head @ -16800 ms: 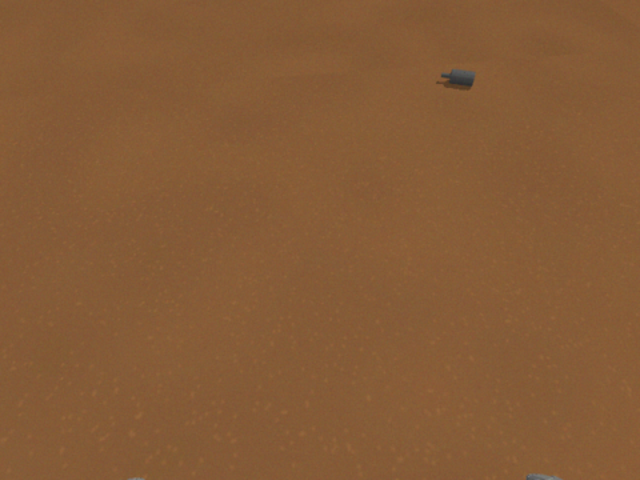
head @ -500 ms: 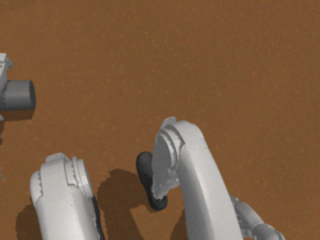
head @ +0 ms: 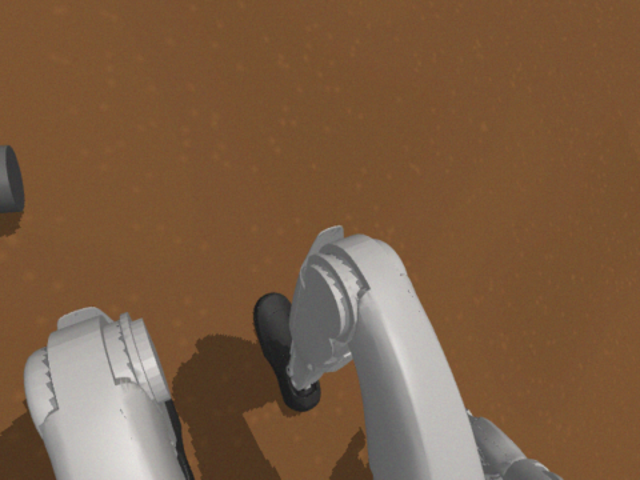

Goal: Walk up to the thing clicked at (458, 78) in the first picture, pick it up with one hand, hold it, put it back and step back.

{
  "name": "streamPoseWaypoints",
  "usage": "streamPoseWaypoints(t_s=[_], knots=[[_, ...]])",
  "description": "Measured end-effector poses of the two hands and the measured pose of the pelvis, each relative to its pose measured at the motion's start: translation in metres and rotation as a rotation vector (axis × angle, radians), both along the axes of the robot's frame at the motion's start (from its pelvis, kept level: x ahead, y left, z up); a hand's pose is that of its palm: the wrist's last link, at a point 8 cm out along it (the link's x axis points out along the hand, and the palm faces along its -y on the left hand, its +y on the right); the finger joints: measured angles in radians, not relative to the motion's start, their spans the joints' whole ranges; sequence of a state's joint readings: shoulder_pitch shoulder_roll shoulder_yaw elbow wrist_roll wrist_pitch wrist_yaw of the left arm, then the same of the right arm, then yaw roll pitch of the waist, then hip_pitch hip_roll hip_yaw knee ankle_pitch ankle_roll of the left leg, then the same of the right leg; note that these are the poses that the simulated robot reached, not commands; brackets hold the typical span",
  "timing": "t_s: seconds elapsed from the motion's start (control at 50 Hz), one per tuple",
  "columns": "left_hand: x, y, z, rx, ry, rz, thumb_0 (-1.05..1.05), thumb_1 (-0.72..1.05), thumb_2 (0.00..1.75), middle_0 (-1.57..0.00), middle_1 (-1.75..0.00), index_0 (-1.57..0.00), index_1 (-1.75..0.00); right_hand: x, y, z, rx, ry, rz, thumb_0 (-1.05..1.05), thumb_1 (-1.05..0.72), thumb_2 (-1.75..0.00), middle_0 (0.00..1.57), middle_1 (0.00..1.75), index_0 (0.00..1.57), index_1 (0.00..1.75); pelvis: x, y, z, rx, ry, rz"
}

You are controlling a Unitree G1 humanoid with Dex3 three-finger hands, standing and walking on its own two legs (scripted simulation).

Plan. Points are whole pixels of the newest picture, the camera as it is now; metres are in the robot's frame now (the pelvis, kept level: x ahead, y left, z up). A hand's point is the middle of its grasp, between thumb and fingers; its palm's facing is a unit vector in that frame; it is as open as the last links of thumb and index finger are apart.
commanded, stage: close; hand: left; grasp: from above
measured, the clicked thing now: out of the picture +0.48 +0.32 -0.27
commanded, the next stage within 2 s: settle in 1.72 s
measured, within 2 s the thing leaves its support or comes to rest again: neither
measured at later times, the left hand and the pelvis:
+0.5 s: hand out of the picture +0.46 +0.29 -0.26, palm faces -0.50 -0.07 -0.86, open 11.4 cm; pelvis +0.00 +0.00 +0.00, yaw -1 degrees
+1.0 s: hand out of the picture +0.46 +0.29 -0.25, palm faces -0.48 -0.06 -0.88, open 10.9 cm; pelvis +0.00 +0.00 +0.00, yaw -1 degrees
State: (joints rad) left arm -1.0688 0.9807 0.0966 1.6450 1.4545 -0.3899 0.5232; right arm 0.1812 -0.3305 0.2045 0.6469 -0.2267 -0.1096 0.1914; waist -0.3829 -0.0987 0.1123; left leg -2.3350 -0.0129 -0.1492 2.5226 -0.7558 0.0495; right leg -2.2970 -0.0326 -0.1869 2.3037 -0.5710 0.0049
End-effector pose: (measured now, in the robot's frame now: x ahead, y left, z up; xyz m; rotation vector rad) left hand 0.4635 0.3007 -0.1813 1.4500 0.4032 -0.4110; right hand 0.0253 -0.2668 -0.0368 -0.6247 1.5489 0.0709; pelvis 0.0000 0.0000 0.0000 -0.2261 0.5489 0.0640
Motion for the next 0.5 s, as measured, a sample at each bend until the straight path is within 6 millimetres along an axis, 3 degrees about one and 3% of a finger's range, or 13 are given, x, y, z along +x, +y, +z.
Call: streamPoseWaypoints(t_s=[0.22,0.5], knots=[[0.004,-0.005,-0.004,0.038,-0.037,0.011,0.00,-0.26,0.91,-0.14,-1.04,-0.20,-0.98,0.020,0.011,-0.002,0.056,-0.072,0.072,0.00,-0.90,-0.89,0.20,0.30,0.21,0.30,-0.001,0.002,-0.002,-0.006,-0.008,0.000],[0.010,-0.007,-0.019,0.040,0.008,0.062,0.00,-0.10,0.79,-0.24,-1.01,-0.32,-0.92,-0.002,0.013,-0.003,0.092,-0.013,0.043,0.00,-0.90,-0.90,0.20,0.30,0.21,0.30,-0.002,-0.001,-0.003,-0.009,-0.018,-0.006]])
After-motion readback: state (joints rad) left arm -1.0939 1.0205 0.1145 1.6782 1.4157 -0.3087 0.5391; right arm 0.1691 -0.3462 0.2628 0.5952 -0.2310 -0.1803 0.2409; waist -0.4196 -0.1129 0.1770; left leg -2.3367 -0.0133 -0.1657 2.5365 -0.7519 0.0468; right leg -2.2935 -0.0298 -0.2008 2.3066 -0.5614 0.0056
